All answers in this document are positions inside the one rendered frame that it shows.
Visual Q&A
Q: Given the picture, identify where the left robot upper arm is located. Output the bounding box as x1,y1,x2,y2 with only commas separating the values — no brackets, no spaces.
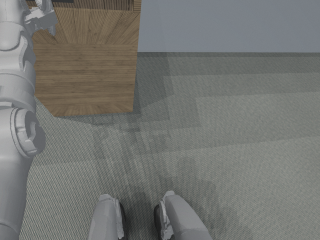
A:
0,107,46,240

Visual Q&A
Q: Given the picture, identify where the robot left hand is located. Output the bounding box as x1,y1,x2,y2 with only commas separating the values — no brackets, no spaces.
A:
0,0,58,38

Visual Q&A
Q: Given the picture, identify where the robot left foot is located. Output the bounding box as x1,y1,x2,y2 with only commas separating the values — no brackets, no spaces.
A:
118,202,128,240

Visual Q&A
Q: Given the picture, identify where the robot left forearm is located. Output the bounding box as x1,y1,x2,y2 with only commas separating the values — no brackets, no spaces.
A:
0,22,37,116

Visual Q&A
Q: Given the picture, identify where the cabinet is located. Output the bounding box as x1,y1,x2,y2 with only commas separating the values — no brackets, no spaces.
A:
28,0,142,117

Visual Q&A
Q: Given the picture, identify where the robot right thigh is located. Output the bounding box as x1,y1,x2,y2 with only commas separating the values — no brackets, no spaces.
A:
159,194,213,240

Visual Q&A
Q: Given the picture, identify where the drawer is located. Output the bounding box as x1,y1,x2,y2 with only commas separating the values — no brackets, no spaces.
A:
26,0,132,11

